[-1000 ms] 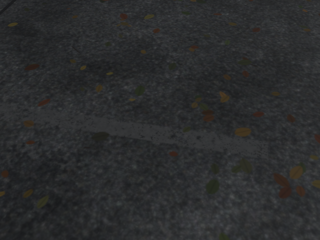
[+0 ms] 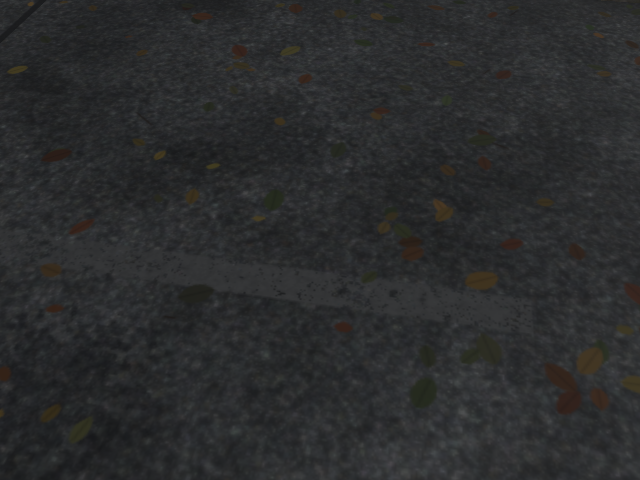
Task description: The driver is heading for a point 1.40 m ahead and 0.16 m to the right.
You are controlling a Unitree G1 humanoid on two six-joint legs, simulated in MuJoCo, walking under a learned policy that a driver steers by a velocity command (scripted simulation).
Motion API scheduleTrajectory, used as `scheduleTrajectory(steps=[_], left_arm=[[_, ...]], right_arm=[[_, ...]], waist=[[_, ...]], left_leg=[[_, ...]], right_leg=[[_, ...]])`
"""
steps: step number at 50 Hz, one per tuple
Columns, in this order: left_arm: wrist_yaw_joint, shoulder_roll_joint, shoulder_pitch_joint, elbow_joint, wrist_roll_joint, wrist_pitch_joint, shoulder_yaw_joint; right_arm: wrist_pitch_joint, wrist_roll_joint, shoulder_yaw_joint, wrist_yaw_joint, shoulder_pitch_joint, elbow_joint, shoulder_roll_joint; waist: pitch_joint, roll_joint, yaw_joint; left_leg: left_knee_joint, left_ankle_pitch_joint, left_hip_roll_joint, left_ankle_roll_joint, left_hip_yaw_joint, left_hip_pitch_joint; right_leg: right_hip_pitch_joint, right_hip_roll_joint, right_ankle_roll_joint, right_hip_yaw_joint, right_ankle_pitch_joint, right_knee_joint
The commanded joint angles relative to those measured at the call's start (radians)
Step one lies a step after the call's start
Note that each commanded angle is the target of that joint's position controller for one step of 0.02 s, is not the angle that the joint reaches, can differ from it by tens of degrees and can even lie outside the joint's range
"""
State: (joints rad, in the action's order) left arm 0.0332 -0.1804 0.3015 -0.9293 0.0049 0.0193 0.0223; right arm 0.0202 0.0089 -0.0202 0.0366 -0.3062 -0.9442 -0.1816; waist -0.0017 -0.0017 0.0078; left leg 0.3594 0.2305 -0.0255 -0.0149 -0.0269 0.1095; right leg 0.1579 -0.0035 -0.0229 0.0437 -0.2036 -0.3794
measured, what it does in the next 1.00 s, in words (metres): walks ahead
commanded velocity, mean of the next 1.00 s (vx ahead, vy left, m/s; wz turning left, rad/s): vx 0.21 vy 0.00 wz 0.00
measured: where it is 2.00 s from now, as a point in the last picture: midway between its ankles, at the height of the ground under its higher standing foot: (348, 366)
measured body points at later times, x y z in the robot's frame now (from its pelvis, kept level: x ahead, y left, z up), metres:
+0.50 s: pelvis +0.01 +0.00 +0.00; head +0.00 +0.00 +0.45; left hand -0.01 +0.24 -0.16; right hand +0.01 -0.24 -0.16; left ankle -0.02 +0.11 -0.74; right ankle +0.00 -0.10 -0.74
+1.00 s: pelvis +0.20 +0.02 -0.01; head +0.22 +0.03 +0.44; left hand +0.41 +0.24 -0.11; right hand +0.09 -0.19 -0.14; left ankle +0.03 +0.11 -0.75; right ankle +0.36 -0.09 -0.71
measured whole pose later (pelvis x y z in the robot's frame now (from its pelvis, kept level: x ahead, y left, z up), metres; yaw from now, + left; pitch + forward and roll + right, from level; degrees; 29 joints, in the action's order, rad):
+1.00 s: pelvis +0.20 +0.02 -0.01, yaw +1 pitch +3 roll +0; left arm -0.05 -0.21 0.02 -0.80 0.02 0.03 0.04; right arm 0.12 0.01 -0.01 0.01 -0.55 -1.03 -0.14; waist 0.01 0.02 -0.08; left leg 0.08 0.29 -0.04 -0.04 0.02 -0.16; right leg 0.65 0.05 -0.06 0.10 -0.09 -0.70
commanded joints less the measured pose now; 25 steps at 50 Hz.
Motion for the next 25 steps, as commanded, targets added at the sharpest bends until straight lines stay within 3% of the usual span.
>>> scheduleTrajectory(steps=[1,18,19,21,23,24,25], left_arm=[[0.004,-0.089,0.037,0.018,0.0,0.008,0.014],[0.008,-0.072,0.084,-0.066,0.001,0.002,-0.011],[0.008,-0.075,0.096,-0.072,0.001,0.0,-0.01],[0.006,-0.127,0.129,-0.077,0.003,-0.012,0.013],[0.001,-0.159,0.207,-0.088,0.007,-0.026,0.034],[-0.002,-0.163,0.238,-0.099,0.008,-0.027,0.04],[-0.006,-0.154,0.228,-0.097,0.008,-0.022,0.043]], right_arm=[[0.007,0.0,-0.014,0.003,-0.042,0.015,-0.087],[0.0,-0.004,0.006,0.004,-0.086,-0.073,-0.07],[0.0,-0.003,0.006,0.003,-0.095,-0.078,-0.07],[-0.007,0.004,-0.006,-0.001,-0.092,-0.07,-0.092],[-0.012,0.018,-0.007,-0.014,-0.04,-0.03,-0.077],[-0.006,0.025,0.0,-0.021,-0.021,-0.01,-0.046],[0.003,0.026,0.001,-0.028,-0.004,0.007,-0.044]], waist=[[-0.043,0.004,0.0],[-0.063,0.005,-0.002],[-0.046,0.007,0.0],[-0.065,0.047,0.014],[-0.142,0.126,0.052],[-0.164,0.168,0.056],[-0.178,0.164,0.052]], left_leg=[[-0.07,-0.147,0.092,-0.039,-0.072,0.071],[-0.077,-0.142,0.096,-0.034,-0.066,0.074],[-0.072,-0.065,0.083,-0.038,-0.06,0.075],[0.023,0.204,0.029,-0.059,-0.026,0.161],[0.19,0.342,-0.009,-0.061,0.024,0.349],[0.278,0.281,-0.001,-0.055,0.07,0.385],[0.345,0.223,0.032,-0.052,0.066,0.387]], right_leg=[[-0.023,0.095,-0.03,-0.098,0.09,0.071],[-0.018,0.097,-0.037,-0.101,0.088,0.077],[-0.026,0.088,-0.042,-0.102,-0.005,0.083],[-0.013,0.087,-0.087,-0.148,-0.335,0.091],[-0.001,0.197,-0.163,-0.327,-0.653,0.189],[0.011,0.272,-0.207,-0.424,-0.71,0.243],[0.055,0.315,-0.233,-0.475,-0.674,0.279]])
Velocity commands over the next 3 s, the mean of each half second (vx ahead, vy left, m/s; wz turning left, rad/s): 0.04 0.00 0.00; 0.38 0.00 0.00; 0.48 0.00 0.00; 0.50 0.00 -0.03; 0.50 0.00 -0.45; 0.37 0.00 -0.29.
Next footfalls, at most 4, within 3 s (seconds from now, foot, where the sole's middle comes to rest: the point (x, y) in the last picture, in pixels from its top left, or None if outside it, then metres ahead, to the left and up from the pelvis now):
1.08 right None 0.43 -0.07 -0.78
1.64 left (301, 391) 0.75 0.09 -0.78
2.20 right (370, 292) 1.05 -0.09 -0.78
2.74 left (345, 199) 1.41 -0.03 -0.78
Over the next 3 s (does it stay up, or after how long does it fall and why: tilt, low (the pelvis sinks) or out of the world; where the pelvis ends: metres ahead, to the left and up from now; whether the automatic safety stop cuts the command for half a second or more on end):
stays up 1.31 -0.07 0.00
